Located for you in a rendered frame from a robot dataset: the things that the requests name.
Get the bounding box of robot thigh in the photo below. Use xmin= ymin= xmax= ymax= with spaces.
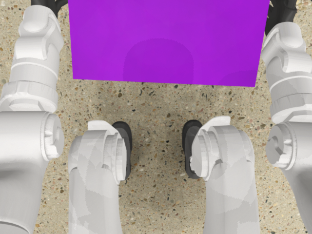
xmin=194 ymin=125 xmax=260 ymax=234
xmin=68 ymin=130 xmax=127 ymax=234

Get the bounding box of robot left upper arm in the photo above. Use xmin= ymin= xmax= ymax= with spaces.
xmin=0 ymin=111 xmax=64 ymax=234

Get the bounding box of left robot thigh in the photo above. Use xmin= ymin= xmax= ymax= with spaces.
xmin=68 ymin=130 xmax=127 ymax=234

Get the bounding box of left robot forearm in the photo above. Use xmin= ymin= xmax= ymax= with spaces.
xmin=0 ymin=5 xmax=64 ymax=113

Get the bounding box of robot right upper arm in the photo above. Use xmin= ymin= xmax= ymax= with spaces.
xmin=265 ymin=121 xmax=312 ymax=234

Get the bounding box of carton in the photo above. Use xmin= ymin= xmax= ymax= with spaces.
xmin=68 ymin=0 xmax=270 ymax=87

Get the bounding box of robot left hand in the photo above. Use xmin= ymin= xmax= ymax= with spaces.
xmin=31 ymin=0 xmax=68 ymax=18

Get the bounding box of right robot thigh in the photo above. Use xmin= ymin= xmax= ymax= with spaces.
xmin=194 ymin=125 xmax=260 ymax=234

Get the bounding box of robot right hand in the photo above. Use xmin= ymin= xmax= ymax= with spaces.
xmin=265 ymin=0 xmax=297 ymax=36

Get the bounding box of right robot forearm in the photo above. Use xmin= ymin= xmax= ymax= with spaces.
xmin=261 ymin=22 xmax=312 ymax=124

